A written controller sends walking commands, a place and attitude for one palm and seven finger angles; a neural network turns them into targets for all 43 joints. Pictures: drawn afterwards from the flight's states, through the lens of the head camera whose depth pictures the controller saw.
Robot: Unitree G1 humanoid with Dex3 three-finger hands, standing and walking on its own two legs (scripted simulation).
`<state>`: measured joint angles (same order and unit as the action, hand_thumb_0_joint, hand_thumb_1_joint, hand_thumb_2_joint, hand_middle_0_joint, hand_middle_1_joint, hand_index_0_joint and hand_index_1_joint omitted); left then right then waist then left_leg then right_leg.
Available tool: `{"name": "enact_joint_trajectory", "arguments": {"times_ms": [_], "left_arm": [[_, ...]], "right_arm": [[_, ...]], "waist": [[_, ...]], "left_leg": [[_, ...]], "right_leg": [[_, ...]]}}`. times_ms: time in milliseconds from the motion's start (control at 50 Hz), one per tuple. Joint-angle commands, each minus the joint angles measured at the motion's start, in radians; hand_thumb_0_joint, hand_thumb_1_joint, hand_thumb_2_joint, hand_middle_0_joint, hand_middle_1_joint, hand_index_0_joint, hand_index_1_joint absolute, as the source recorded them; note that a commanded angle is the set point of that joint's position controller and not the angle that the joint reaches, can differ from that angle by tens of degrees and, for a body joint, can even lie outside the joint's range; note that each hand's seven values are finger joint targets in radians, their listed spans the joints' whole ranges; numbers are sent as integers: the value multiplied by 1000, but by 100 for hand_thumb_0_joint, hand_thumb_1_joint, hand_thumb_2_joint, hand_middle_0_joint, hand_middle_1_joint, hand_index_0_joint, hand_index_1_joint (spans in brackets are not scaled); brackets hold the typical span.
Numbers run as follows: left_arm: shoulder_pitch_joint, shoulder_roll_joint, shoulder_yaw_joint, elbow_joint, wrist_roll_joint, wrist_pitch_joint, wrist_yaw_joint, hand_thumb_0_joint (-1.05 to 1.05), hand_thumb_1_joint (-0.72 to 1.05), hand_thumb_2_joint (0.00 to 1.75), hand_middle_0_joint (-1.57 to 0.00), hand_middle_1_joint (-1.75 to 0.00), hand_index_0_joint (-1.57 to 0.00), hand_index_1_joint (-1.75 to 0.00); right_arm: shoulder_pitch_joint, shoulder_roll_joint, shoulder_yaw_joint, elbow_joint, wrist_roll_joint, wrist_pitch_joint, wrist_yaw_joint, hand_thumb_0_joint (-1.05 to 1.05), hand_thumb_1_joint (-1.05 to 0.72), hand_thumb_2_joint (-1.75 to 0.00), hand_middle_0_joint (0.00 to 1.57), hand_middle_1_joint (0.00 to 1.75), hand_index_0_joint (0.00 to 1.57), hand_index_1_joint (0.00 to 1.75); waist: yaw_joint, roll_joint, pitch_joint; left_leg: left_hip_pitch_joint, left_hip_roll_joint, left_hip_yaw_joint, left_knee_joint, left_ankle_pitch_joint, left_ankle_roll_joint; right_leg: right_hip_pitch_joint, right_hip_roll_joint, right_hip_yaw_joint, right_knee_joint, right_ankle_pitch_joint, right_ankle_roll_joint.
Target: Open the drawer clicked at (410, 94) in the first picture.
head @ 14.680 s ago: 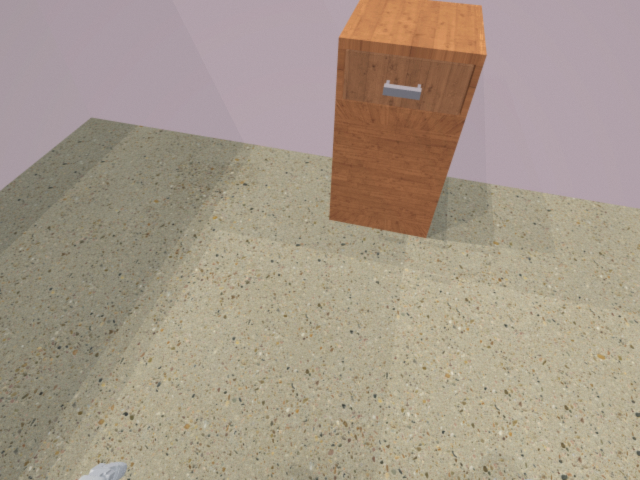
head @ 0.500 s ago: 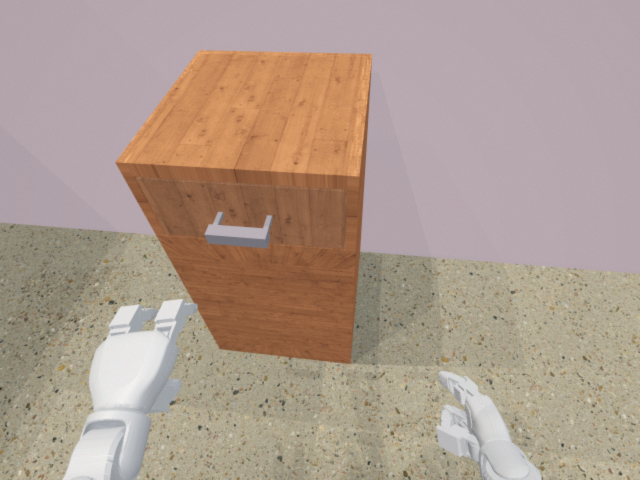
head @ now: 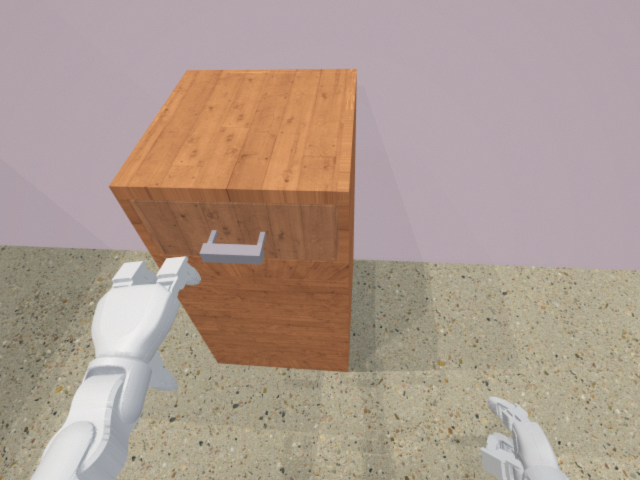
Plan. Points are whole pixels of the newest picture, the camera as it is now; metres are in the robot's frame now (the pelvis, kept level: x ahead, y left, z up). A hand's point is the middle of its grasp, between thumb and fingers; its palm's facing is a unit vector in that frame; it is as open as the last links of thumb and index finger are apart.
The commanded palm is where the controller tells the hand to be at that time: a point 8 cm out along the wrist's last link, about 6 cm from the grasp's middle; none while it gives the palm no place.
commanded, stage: raise the hand with hooked fingers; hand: left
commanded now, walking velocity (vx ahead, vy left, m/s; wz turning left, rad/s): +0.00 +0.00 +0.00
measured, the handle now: (235, 244) +0.53 +0.24 -0.09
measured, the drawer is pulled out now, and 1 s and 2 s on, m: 0.00 0.00 0.00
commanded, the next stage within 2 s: move the hooked fingers above the handle in 0.66 s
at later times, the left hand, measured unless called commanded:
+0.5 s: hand (136, 305) +0.29 +0.26 +0.08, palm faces -0.01 -0.10 -1.00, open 13.9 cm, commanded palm +0.27 +0.27 +0.14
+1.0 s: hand (151, 301) +0.30 +0.26 +0.06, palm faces -0.01 -0.07 -1.00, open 13.9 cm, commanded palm +0.29 +0.26 +0.12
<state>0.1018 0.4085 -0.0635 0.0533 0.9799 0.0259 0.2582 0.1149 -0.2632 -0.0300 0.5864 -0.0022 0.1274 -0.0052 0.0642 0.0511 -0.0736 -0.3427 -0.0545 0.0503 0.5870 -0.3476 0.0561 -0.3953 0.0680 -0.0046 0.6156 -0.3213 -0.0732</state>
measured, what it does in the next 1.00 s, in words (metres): stands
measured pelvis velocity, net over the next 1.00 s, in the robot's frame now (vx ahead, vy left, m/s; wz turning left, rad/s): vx -0.02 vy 0.02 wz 0.03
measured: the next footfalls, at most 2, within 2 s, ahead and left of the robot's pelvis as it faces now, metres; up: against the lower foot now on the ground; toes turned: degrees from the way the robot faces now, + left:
none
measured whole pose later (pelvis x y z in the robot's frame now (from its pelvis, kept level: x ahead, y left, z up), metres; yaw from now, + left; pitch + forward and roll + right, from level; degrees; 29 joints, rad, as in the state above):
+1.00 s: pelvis -0.02 +0.02 +0.01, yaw +2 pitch +5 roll +0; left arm -0.19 0.45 -0.11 0.25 0.97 -0.07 0.12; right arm 0.15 -0.23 0.00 0.60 0.02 0.14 0.00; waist 0.08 0.06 -0.04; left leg -0.33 -0.08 0.03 0.53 -0.29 0.08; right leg -0.36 0.04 -0.02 0.54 -0.27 -0.05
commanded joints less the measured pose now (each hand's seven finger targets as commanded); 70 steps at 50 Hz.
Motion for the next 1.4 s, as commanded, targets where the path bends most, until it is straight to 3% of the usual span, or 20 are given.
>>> {"name": "enact_joint_trajectory", "arguments": {"times_ms": [0,80,140,180,240,300,360,480,560,740,780,880,900,920,1040,1060,1100,1180,1300,1380], "left_arm": [[-274,210,115,-197,4,20,-2,0,-50,30,-30,-120,-30,-120],[-341,205,94,-146,-6,36,-53,0,-50,30,-30,-120,-30,-120],[-435,220,85,-148,-7,29,-88,0,-50,30,-30,-120,-30,-120],[-474,238,91,-156,-11,14,-108,0,-50,30,-30,-120,-30,-120],[-519,255,100,-137,-23,-3,-134,0,-50,30,-30,-120,-30,-120],[-422,242,110,-86,-42,-14,-163,0,-50,30,-30,-120,-30,-120],[-422,236,104,-117,-49,-41,-175,0,-50,30,-30,-120,-30,-120],[-449,269,147,-185,-39,-104,-123,0,-50,30,-30,-120,-30,-120],[-470,281,160,-193,-29,-105,-76,0,-50,30,-30,-120,-30,-120],[-424,237,102,-121,-50,-49,-111,0,-50,30,-30,-120,-30,-120],[-504,222,73,-94,-41,-54,-120,0,-50,30,-30,-120,-30,-120],[-600,237,79,-41,-14,-95,-106,0,-50,30,-30,-120,-30,-120],[-605,266,109,-27,-9,-101,-96,0,-50,30,-30,-120,-30,-120],[-620,247,91,-12,-6,-105,-89,0,-50,30,-30,-120,-30,-120],[-671,270,118,123,7,-98,-49,0,-50,30,-30,-120,-30,-120],[-681,244,93,144,6,-93,-49,0,-50,30,-30,-120,-30,-120],[-685,273,119,174,10,-90,-47,0,-50,30,-30,-120,-30,-120],[-756,241,72,231,8,-104,-52,0,-50,30,-30,-120,-30,-120],[-827,277,108,286,19,-159,-23,0,-50,30,-30,-120,-30,-120],[-887,300,127,392,33,-161,13,0,-50,30,-30,-120,-30,-120]], "right_arm": [[-119,-80,-13,-155,4,-39,-10,0,-90,-90,20,30,20,30],[-117,-74,-1,-151,10,-31,-16,0,-90,-90,20,30,20,30],[-119,-74,7,-148,12,-26,-17,0,-90,-90,20,30,20,30],[-110,-74,7,-146,10,-28,-18,0,-90,-90,20,30,20,30],[-101,-75,8,-139,14,-26,-18,0,-90,-90,20,30,20,30],[-87,-82,4,-143,16,-23,-9,0,-90,-90,20,30,20,30],[-80,-87,1,-148,14,-19,0,0,-90,-90,20,30,20,30],[-64,-89,-12,-143,12,-28,4,0,-90,-90,20,30,20,30],[-56,-91,-22,-129,14,-32,5,0,-90,-90,20,30,20,30],[-55,-96,-17,-127,24,-24,4,0,-90,-90,20,30,20,30],[-49,-99,-16,-121,23,-26,-2,0,-90,-90,20,30,20,30],[-32,-93,-17,-117,18,-28,-9,0,-90,-90,20,30,20,30],[-28,-94,-20,-115,18,-30,-9,0,-90,-90,20,30,20,30],[-23,-91,-19,-114,18,-30,-11,0,-90,-90,20,30,20,30],[3,-95,-26,-102,24,-24,-17,0,-90,-90,20,30,20,30],[10,-94,-26,-104,24,-23,-16,0,-90,-90,20,30,20,30],[18,-102,-32,-105,24,-20,-20,0,-90,-90,20,30,20,30],[45,-106,-37,-100,27,-17,-25,0,-90,-90,20,30,20,30],[98,-113,-54,-84,21,-13,-27,0,-90,-90,20,30,20,30],[131,-118,-60,-65,22,-9,-28,0,-90,-90,20,30,20,30]], "waist": [[13,-19,-198],[9,-58,-171],[3,-22,-165],[6,-20,-206],[2,-11,-188],[16,-34,-179],[16,-35,-167],[20,4,-209],[20,44,-229],[6,-39,-178],[-8,-45,-167],[-8,-20,-200],[-2,-7,-209],[-6,-3,-228],[-11,-27,-248],[-16,-36,-252],[-15,-43,-275],[-40,-37,-276],[-51,-29,-340],[-63,-39,-328]], "left_leg": [[62,10,-63,-80,345,-12],[77,11,-60,-104,341,-12],[104,15,-66,-116,347,-16],[133,17,-72,-117,382,-17],[141,23,-80,-130,393,-24],[132,25,-79,-137,416,-28],[129,31,-87,-140,442,-36],[164,41,-110,-137,453,-51],[187,48,-120,-132,481,-65],[150,46,-113,-153,403,-56],[146,45,-110,-147,381,-53],[135,33,-100,-123,367,-49],[129,33,-99,-122,364,-49],[132,31,-96,-111,365,-48],[67,23,-77,-81,361,-36],[63,23,-75,-78,364,-34],[41,19,-70,-67,358,-27],[13,15,-60,-45,347,-13],[-15,11,-62,-10,362,-8],[-74,10,-50,7,343,-4]], "right_leg": [[211,-52,100,-95,333,17],[223,-51,83,-121,330,21],[215,-51,70,-132,308,17],[236,-51,62,-132,331,17],[231,-50,51,-144,316,14],[244,-47,47,-151,331,14],[229,-49,38,-147,328,12],[188,-45,29,-139,275,9],[161,-43,22,-129,259,7],[168,-43,16,-147,225,13],[139,-42,14,-147,213,13],[123,-40,22,-131,215,10],[127,-37,25,-130,211,8],[121,-39,25,-121,214,9],[118,-37,35,-97,252,9],[116,-39,33,-94,261,11],[134,-37,41,-87,275,13],[114,-42,47,-79,296,16],[107,-38,56,-51,324,16],[88,-41,62,-36,335,18]]}}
